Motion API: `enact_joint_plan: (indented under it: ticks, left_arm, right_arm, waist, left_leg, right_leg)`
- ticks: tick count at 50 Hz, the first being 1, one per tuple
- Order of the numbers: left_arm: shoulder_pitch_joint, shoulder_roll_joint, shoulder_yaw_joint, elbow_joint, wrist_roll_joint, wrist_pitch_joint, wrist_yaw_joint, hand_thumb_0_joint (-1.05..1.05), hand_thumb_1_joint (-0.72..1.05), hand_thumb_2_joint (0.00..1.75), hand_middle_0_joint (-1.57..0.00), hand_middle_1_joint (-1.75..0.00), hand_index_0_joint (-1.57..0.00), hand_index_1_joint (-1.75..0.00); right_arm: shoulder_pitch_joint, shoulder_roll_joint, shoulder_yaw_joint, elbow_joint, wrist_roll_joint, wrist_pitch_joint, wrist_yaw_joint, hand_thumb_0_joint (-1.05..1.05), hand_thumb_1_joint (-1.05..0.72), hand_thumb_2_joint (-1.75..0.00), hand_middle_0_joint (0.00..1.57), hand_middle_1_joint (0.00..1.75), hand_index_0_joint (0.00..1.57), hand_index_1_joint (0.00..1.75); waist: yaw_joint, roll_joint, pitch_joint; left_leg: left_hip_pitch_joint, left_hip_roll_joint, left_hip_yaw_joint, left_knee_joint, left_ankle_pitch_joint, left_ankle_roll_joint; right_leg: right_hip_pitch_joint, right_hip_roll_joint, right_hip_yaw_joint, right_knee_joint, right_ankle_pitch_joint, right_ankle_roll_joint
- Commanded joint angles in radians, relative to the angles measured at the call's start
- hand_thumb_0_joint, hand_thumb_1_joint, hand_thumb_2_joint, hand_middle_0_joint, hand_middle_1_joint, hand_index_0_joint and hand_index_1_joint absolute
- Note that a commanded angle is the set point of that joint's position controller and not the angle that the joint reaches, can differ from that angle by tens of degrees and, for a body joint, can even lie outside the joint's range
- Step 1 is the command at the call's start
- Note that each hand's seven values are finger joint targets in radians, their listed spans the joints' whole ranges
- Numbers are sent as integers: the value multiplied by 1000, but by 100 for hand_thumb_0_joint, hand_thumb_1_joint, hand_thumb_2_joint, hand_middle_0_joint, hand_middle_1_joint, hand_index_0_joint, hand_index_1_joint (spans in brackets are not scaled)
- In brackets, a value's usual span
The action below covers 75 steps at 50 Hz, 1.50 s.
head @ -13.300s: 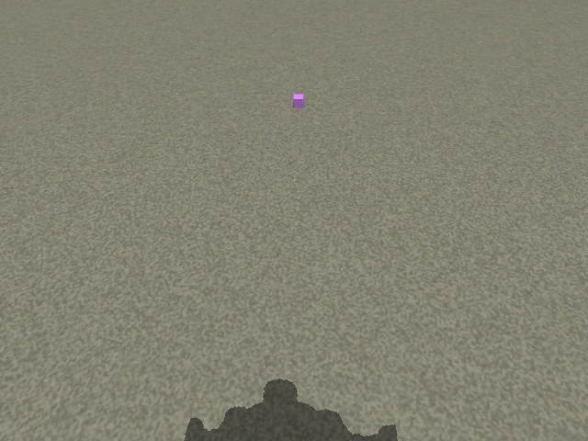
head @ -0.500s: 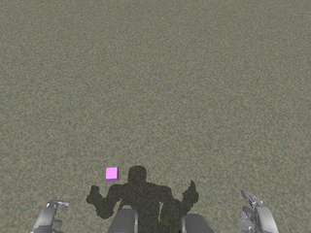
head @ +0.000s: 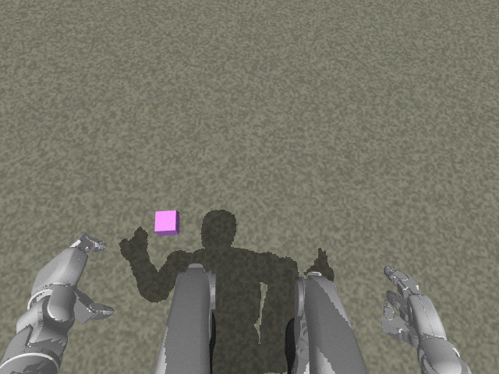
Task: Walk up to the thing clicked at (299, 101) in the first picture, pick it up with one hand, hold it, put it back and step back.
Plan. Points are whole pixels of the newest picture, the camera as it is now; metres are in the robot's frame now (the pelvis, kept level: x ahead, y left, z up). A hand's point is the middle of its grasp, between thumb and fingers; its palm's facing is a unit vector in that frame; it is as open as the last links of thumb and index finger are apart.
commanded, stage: rise first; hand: left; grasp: from above
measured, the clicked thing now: (167, 223) +0.45 +0.28 -0.51
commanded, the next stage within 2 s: none
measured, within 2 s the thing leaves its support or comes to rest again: neither
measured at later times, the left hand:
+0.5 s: hand (119, 243) +0.34 +0.33 -0.29, palm faces -0.47 -0.19 -0.86, open 14.0 cm
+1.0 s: hand (132, 230) +0.39 +0.33 -0.35, palm faces -0.45 -0.06 -0.89, open 13.9 cm
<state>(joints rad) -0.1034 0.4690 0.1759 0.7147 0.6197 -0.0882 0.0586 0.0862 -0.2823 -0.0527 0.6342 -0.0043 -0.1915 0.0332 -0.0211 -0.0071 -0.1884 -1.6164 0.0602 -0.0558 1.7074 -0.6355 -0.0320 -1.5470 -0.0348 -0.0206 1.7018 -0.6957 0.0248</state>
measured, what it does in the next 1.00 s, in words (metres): lowers itself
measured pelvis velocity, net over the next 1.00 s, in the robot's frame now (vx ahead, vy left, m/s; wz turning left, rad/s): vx -0.04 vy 0.01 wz -0.11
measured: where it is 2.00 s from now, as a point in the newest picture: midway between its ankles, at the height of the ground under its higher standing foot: (249, 367)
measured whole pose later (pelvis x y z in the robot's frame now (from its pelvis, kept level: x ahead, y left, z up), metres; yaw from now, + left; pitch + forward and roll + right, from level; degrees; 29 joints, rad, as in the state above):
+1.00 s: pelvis -0.04 +0.01 -0.20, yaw -6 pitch +32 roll -8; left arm -0.78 0.77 0.18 1.30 1.24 -0.29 0.34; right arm 0.08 -0.25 0.01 0.78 -0.13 -0.03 0.12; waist -0.13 -0.04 -0.06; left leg -2.28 0.05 -0.17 2.34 -0.64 -0.03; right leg -2.17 0.01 -0.05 2.29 -0.69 0.05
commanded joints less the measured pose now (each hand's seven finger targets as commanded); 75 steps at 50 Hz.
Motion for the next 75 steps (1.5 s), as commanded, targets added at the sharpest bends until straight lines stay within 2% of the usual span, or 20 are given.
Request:
enact_joint_plan:
  ticks: [1,3,5,8,10,17,22,23,25,27,31,35,37,42,43,44,53,54,65,75]
  left_arm:
    - [-185,299,95,-86,91,-58,70,0,-46,92,-14,-98,-15,-97]
    - [-278,304,75,-32,125,-74,77,0,-49,97,-11,-99,-12,-98]
    - [-332,387,111,-12,163,-92,91,0,-52,99,-10,-99,-10,-99]
    - [-434,406,94,31,214,-111,105,0,-53,100,-8,-101,-9,-100]
    - [-489,449,110,64,243,-120,116,0,-55,101,-8,-102,-8,-102]
    - [-610,497,91,170,344,-151,138,0,-54,100,-7,-102,-8,-101]
    - [-702,521,74,233,417,-185,174,0,-54,100,-6,-101,-7,-100]
    - [-710,542,86,250,431,-188,184,0,-54,100,-6,-101,-8,-100]
    - [-764,545,71,254,458,-200,202,0,-53,99,-5,-101,-8,-99]
    - [-783,563,72,275,486,-205,224,0,-52,98,-5,-102,-8,-99]
    - [-848,581,60,323,535,-211,260,0,-50,97,-5,-102,-8,-99]
    - [-864,586,62,360,568,-204,288,0,-51,97,-5,-101,-8,-98]
    - [-880,595,59,386,587,-200,298,0,-50,96,-5,-102,-9,-98]
    - [-902,608,61,418,611,-199,314,0,-48,94,-5,-104,-10,-99]
    - [-921,614,61,424,610,-198,320,0,-48,93,-5,-104,-10,-99]
    - [-922,583,45,434,606,-198,319,0,-48,93,-5,-104,-10,-99]
    - [-950,613,53,462,611,-199,340,0,-48,92,-5,-105,-10,-100]
    - [-946,592,45,471,611,-198,340,0,-48,92,-5,-106,-10,-101]
    - [-939,629,72,468,604,-190,352,0,-50,94,-5,-105,-10,-100]
    - [-950,633,68,488,609,-192,354,0,-54,98,-6,-101,-8,-99]
  right_arm:
    - [76,-173,-80,-61,-2,-18,2,0,-89,-90,20,30,20,30]
    - [94,-169,-79,-37,-7,-9,5,0,-89,-90,20,30,20,30]
    - [104,-176,-81,-23,-14,2,9,0,-88,-90,20,30,20,30]
    - [112,-179,-83,-9,-24,17,11,0,-89,-90,20,30,20,30]
    - [124,-183,-80,3,-25,29,11,0,-90,-91,20,30,20,30]
    - [158,-188,-69,37,-40,71,21,0,-90,-91,20,30,20,30]
    - [154,-202,-55,49,-54,103,33,0,-90,-90,20,30,20,30]
    - [162,-206,-53,59,-57,110,35,0,-90,-91,20,30,20,30]
    - [162,-208,-50,63,-65,121,39,0,-90,-90,20,30,20,30]
    - [158,-214,-45,70,-72,129,43,0,-90,-90,20,30,20,30]
    - [171,-214,-38,88,-90,141,50,0,-89,-90,20,30,20,30]
    - [179,-214,-31,101,-104,146,58,0,-90,-90,20,30,20,30]
    - [183,-214,-31,106,-110,149,61,0,-89,-90,20,30,20,30]
    - [178,-214,-25,119,-124,153,68,0,-90,-90,20,30,20,30]
    - [173,-217,-25,120,-127,154,68,0,-90,-90,20,30,20,30]
    - [176,-214,-23,122,-128,153,70,0,-90,-90,20,30,20,30]
    - [173,-216,-13,127,-139,151,75,0,-90,-90,20,30,20,30]
    - [178,-214,-10,128,-142,153,76,0,-90,-90,20,30,20,30]
    - [175,-218,-6,126,-148,159,81,0,-90,-90,20,30,20,30]
    - [183,-228,2,127,-150,162,85,0,-90,-90,20,30,20,30]
  waist:
    - [16,111,-525]
    - [-1,103,-533]
    - [20,92,-574]
    - [6,99,-591]
    - [13,93,-600]
    - [-10,118,-563]
    - [-35,186,-493]
    - [-31,179,-504]
    - [-45,210,-505]
    - [-39,234,-502]
    - [-64,238,-494]
    - [-59,247,-523]
    - [-73,223,-533]
    - [-69,229,-534]
    - [-83,241,-522]
    - [-87,233,-517]
    - [-98,252,-522]
    - [-109,240,-515]
    - [-100,263,-528]
    - [-121,273,-509]
  left_leg:
    - [330,-31,26,-80,291,40]
    - [254,-32,35,-16,255,46]
    - [214,-33,41,22,223,47]
    - [160,-31,43,76,166,50]
    - [128,-30,40,98,144,52]
    - [20,-31,32,172,67,56]
    - [-14,-27,-9,187,-18,51]
    - [-5,-25,-17,193,-13,50]
    - [-11,-27,-12,216,-18,47]
    - [-11,-28,-14,230,-9,45]
    - [-43,-33,-3,276,-13,46]
    - [-38,-35,9,315,47,46]
    - [-70,-36,20,344,70,51]
    - [-74,-33,12,367,85,50]
    - [-77,-30,10,372,78,50]
    - [-77,-30,7,375,81,50]
    - [-99,-29,9,415,101,50]
    - [-118,-31,11,422,107,52]
    - [-120,-27,8,444,117,50]
    - [-129,-28,0,459,130,50]
  right_leg:
    - [80,47,-24,-97,295,-48]
    - [45,50,-23,-69,276,-43]
    - [45,50,-24,-40,252,-44]
    - [-14,56,-32,-2,205,-45]
    - [-41,60,-41,21,178,-46]
    - [-142,69,-70,102,105,-51]
    - [-278,70,-104,192,52,-56]
    - [-291,71,-110,208,57,-57]
    - [-325,70,-110,226,55,-59]
    - [-355,68,-114,248,62,-60]
    - [-386,69,-116,263,54,-62]
    - [-377,69,-116,284,101,-61]
    - [-360,75,-115,284,123,-58]
    - [-377,77,-122,319,137,-58]
    - [-392,76,-125,325,133,-57]
    - [-397,76,-126,330,139,-56]
    - [-407,82,-131,360,164,-56]
    - [-396,82,-131,362,172,-53]
    - [-399,87,-135,384,183,-55]
    - [-413,86,-144,408,200,-53]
